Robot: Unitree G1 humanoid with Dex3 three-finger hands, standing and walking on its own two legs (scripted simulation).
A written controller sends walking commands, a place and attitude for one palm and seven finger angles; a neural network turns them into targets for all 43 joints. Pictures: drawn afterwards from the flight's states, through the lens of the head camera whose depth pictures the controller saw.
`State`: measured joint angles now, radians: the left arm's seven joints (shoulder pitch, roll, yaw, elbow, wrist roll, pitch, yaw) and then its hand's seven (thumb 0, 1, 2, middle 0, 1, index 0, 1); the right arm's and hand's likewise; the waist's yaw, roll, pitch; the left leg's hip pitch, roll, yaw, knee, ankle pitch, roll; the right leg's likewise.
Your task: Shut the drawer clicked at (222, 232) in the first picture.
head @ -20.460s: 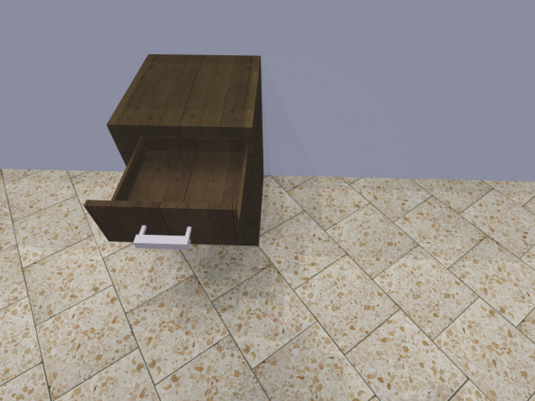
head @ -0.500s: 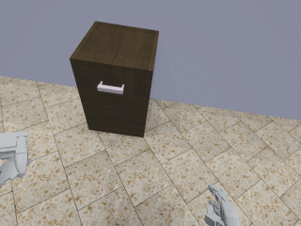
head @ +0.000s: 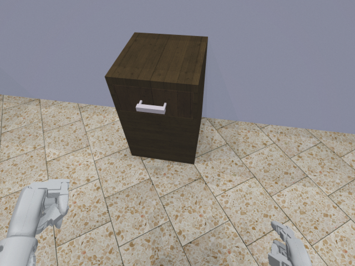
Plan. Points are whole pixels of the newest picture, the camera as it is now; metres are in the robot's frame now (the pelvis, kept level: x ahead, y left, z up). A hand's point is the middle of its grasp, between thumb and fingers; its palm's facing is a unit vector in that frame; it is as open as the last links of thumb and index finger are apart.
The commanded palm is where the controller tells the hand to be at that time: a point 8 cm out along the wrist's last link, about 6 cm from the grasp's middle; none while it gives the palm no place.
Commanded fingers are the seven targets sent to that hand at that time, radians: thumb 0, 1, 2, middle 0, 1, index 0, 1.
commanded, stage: let the arm hang, fingers relaxed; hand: left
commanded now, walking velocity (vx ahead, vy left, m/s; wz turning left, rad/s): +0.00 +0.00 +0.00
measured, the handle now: (151, 106) +0.83 +0.19 -0.24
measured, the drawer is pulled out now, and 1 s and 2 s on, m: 0.00 0.00 0.00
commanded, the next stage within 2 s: look to check the result in 1.02 s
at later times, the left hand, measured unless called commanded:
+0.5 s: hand out of the picture -0.04 +0.20 -0.16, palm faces -0.02 -0.97 -0.24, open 5.3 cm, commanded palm none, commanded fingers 0.00 0.90 0.90 -0.20 -0.30 -0.20 -0.30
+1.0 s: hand out of the picture +0.00 +0.16 -0.17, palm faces -0.01 -0.98 -0.18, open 7.3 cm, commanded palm none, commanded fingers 0.00 0.90 0.90 -0.20 -0.30 -0.20 -0.30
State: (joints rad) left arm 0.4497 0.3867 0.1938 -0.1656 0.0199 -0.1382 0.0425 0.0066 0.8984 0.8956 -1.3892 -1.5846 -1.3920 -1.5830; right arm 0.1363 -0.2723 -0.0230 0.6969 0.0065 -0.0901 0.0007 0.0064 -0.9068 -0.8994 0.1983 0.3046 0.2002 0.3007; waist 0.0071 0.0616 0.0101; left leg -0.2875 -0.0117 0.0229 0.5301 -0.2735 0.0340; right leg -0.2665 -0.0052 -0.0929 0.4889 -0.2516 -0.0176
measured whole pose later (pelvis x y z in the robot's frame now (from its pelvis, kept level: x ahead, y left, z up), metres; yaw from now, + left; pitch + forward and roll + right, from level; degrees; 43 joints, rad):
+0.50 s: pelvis -0.02 +0.00 +0.01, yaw -1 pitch +0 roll +0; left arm 0.33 0.23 -0.01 1.09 0.01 0.02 0.02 0.01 0.91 0.89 -0.56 -0.72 -0.56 -0.71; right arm 0.30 -0.17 0.00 1.06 -0.01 0.02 -0.01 0.00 -0.91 -0.90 0.20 0.30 0.20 0.30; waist 0.00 0.00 0.07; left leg -0.21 -0.02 0.04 0.41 -0.20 0.04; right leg -0.20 0.00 -0.07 0.39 -0.18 -0.02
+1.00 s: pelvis +0.00 -0.01 +0.01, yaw -2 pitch -1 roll +0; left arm 0.28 0.14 0.00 1.12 0.01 -0.01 0.03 0.01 0.93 0.89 -0.20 -0.30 -0.20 -0.30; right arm 0.32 -0.11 -0.01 1.13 -0.01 -0.01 -0.03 0.00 -0.91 -0.90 0.20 0.30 0.20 0.30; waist -0.01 0.00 0.04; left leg -0.16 -0.01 0.05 0.39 -0.21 0.03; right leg -0.18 0.00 -0.06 0.40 -0.21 -0.03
